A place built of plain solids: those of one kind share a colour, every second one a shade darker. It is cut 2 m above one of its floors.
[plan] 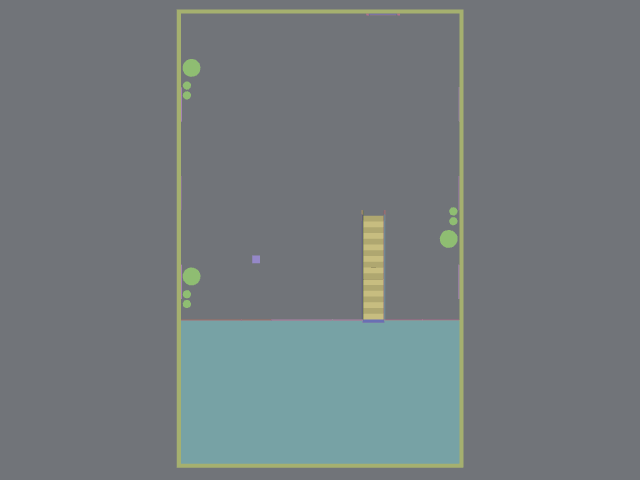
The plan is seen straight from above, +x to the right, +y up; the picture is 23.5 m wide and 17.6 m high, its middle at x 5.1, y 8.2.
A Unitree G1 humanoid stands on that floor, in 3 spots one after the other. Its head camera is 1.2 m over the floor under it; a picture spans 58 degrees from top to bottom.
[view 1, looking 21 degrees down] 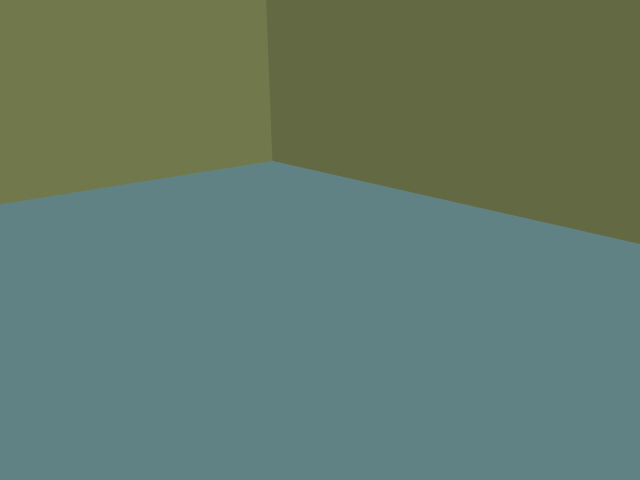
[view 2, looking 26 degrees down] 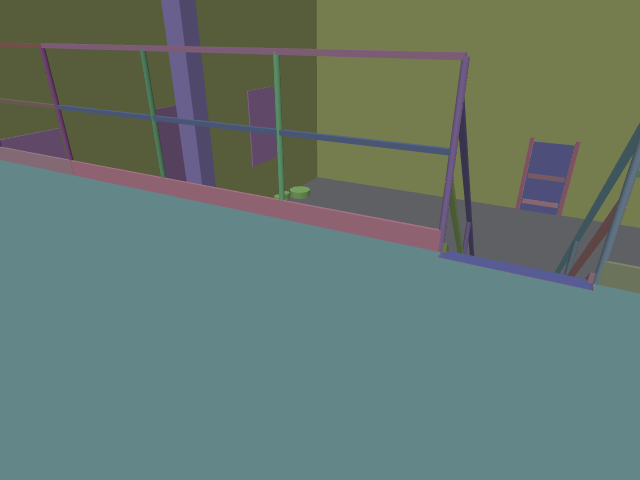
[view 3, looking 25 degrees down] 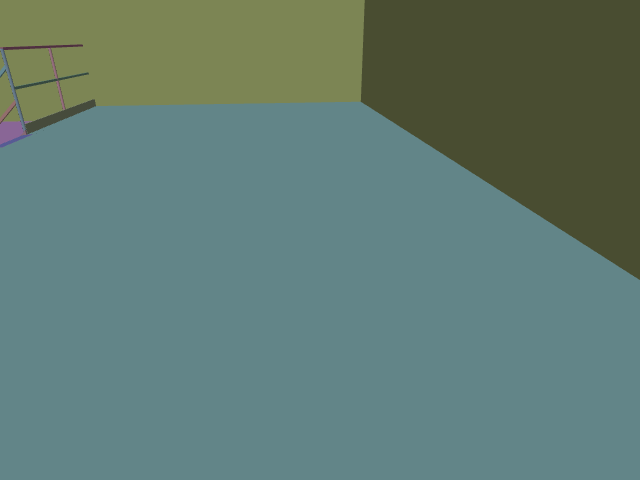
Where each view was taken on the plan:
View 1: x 5.06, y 3.84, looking -43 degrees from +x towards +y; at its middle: loft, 3.35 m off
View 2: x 7.06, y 2.87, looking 117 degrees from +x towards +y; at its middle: loft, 2.74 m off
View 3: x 1.00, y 1.99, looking -7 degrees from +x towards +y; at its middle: loft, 2.84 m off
